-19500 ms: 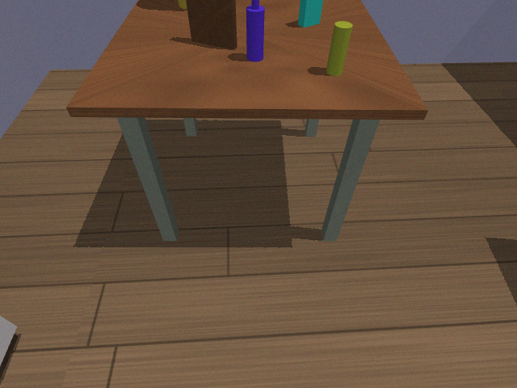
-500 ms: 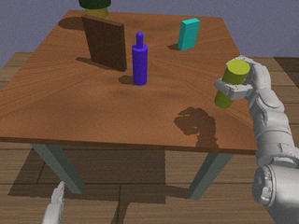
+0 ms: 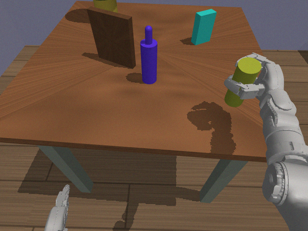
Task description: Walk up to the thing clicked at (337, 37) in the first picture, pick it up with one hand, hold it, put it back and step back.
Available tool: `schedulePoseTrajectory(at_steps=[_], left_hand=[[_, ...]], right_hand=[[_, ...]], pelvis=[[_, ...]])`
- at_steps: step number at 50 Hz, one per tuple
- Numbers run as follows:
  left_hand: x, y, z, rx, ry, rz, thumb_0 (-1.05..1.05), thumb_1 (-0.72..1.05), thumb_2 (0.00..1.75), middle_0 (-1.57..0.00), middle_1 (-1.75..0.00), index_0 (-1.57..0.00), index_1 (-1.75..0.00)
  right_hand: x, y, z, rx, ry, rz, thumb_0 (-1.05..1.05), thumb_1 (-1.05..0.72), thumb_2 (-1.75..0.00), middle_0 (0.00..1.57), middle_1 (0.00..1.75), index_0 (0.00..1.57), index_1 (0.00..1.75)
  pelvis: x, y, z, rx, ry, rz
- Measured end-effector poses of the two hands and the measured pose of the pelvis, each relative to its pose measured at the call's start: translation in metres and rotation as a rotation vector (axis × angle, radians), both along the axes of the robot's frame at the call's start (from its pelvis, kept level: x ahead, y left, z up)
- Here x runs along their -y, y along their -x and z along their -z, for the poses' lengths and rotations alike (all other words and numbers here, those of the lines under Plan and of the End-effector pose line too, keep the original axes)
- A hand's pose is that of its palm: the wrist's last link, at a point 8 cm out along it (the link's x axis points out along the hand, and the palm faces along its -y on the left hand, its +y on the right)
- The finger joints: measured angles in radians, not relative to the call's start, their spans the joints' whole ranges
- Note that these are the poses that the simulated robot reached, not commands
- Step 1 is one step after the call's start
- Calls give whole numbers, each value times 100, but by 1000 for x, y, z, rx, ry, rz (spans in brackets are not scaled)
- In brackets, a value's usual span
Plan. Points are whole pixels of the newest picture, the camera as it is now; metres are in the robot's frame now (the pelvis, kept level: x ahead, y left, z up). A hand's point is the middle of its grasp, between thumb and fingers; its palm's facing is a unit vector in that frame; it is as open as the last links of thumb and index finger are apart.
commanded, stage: crouch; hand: right
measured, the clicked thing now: (240, 84) +0.48 -0.17 +0.14
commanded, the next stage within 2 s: lower in 0.16 s
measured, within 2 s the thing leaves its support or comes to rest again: rests again in 1.54 s
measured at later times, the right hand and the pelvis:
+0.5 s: hand (236, 83) +0.50 -0.17 +0.12, palm faces +0.02 +1.00 +0.03, open 7.9 cm; pelvis +0.00 +0.00 -0.01, yaw +0 degrees
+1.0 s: hand (232, 88) +0.51 -0.17 +0.08, palm faces +0.04 +1.00 +0.03, open 7.9 cm; pelvis +0.00 +0.00 -0.03, yaw +0 degrees
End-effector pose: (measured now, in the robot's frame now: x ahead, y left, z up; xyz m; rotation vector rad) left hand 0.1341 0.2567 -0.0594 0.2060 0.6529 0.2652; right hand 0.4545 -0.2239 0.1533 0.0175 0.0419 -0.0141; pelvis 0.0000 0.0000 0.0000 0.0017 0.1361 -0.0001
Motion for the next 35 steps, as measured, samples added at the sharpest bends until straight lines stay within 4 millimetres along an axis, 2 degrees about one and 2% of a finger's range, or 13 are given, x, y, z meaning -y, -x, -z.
schedulePoseTrajectory(at_steps=[18, 27, 35], left_hand=[[-1, 2, 6, -29, -6, -4, -1, -54, 5, -6, -5, -5, -5], [2, 2, 5, -29, -23, 6, -1, -54, 5, -6, -5, -5, -5], [-3, 0, 1, -13, -57, 0, -1, -54, 6, -6, -5, -5, -5]], right_hand=[[1, -18, 12, -8, -5, 11, -1, 25, -100, 84, 112, 95, 120], [0, -24, 40, -29, -7, 4, -1, 26, -102, 84, 113, 95, 121], [0, -29, 56, -25, -9, 9, -1, 26, -102, 84, 114, 95, 122]], pelvis=[[1, 0, 6, -45, -1, 1], [4, 0, 13, -80, -5, 0], [6, -2, 19, -106, -9, -3]])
